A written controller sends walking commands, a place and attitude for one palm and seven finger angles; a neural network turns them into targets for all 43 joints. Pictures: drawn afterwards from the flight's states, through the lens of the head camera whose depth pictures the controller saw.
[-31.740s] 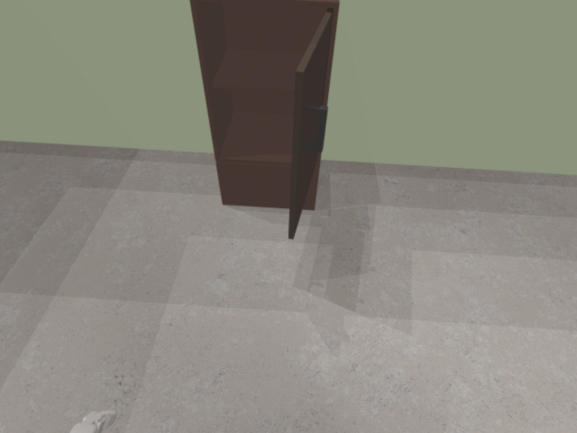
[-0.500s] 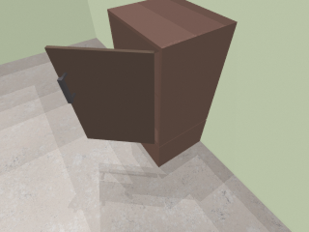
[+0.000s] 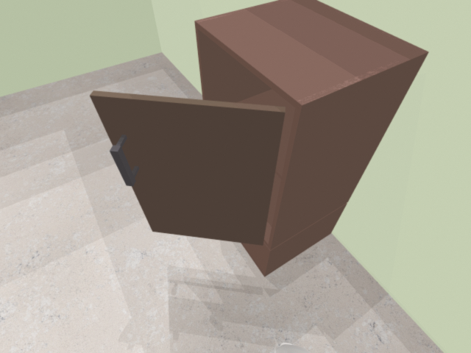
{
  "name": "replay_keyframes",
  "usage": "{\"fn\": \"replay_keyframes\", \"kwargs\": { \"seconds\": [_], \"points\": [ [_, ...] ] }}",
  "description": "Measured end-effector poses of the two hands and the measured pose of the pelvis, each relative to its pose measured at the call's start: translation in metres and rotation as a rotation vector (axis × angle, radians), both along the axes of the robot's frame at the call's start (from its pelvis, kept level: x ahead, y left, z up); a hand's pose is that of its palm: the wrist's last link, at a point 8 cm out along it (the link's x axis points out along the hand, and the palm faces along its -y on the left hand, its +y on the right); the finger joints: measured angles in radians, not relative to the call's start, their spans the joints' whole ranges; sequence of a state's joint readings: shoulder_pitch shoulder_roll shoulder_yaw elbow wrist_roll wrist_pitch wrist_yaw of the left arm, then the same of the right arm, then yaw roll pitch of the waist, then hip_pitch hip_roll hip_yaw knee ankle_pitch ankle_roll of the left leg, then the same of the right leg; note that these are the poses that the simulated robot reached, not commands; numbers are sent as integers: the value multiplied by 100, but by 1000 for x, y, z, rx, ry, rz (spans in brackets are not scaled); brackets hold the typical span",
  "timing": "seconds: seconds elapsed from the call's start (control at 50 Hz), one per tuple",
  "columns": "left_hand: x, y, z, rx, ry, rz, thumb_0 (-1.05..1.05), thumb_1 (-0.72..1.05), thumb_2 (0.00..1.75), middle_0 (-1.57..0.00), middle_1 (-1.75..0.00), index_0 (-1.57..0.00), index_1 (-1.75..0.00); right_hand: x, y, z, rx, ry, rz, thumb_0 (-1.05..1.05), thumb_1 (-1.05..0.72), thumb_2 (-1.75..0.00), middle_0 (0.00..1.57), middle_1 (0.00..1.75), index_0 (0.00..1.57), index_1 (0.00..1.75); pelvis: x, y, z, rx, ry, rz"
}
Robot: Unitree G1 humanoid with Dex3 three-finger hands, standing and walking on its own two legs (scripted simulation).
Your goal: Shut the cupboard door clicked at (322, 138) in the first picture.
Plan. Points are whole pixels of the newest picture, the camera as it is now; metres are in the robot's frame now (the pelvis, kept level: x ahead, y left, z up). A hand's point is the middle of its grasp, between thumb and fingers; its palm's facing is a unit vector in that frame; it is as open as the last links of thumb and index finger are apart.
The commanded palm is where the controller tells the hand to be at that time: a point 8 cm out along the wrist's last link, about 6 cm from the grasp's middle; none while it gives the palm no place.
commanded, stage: come to a stop and stand still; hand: left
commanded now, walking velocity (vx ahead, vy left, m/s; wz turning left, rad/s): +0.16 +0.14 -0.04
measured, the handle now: (126, 161) +0.54 +0.30 -0.05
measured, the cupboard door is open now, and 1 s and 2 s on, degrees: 50 50 50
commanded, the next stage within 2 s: look again from close up in 1.28 s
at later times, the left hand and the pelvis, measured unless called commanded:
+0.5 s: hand out of the picture +0.12 +0.24 -0.19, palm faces +0.06 -0.97 -0.23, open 7.3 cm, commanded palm none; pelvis +0.07 +0.04 -0.01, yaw +1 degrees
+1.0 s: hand out of the picture +0.07 +0.18 -0.18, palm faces +0.01 -0.98 -0.21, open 7.3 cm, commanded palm none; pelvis +0.04 +0.00 -0.01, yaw +0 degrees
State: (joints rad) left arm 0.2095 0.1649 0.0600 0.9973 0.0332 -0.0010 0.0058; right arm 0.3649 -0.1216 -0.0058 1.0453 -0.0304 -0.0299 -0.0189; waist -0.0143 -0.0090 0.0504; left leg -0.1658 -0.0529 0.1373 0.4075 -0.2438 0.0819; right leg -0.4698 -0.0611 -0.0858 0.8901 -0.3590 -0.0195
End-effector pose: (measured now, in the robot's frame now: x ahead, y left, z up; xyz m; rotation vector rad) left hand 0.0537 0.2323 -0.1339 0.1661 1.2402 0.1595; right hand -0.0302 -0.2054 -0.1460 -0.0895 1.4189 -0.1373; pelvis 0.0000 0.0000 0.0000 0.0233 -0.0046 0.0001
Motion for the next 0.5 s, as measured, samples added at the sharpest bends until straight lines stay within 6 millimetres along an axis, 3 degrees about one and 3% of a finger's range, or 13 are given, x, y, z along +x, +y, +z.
{"fn": "replay_keyframes", "kwargs": {
  "seconds": [0.1,0.18,0.28,0.38,0.5],
  "points": [
    [58,-8,5,18,-73,-26,1,91,90,-20,-29,-20,-30,27,10,-17,52,18,-20,0,-90,-89,21,30,20,29,36,1,-7,21,-9,-13],
    [80,-17,-1,14,-73,-24,1,91,90,-20,-29,-20,-30,58,8,-24,56,28,-28,0,-91,-89,21,30,20,29,61,-2,-11,0,-7,-3],
    [86,-9,-3,18,-37,22,-1,94,90,-21,-29,-21,-30,99,-3,-8,-7,23,-1,1,-92,-89,21,30,20,29,74,-1,-3,-5,8,17],
    [75,15,-7,20,29,39,-1,94,90,-21,-29,-21,-30,133,-14,2,-85,-23,24,1,-93,-89,20,30,20,29,77,16,-1,-7,2,21],
    [58,52,-24,14,90,55,0,92,90,-21,-29,-21,-30,153,-4,8,-147,-106,54,0,-92,-90,20,30,19,29,74,42,-10,-26,-20,11]
  ]
}}
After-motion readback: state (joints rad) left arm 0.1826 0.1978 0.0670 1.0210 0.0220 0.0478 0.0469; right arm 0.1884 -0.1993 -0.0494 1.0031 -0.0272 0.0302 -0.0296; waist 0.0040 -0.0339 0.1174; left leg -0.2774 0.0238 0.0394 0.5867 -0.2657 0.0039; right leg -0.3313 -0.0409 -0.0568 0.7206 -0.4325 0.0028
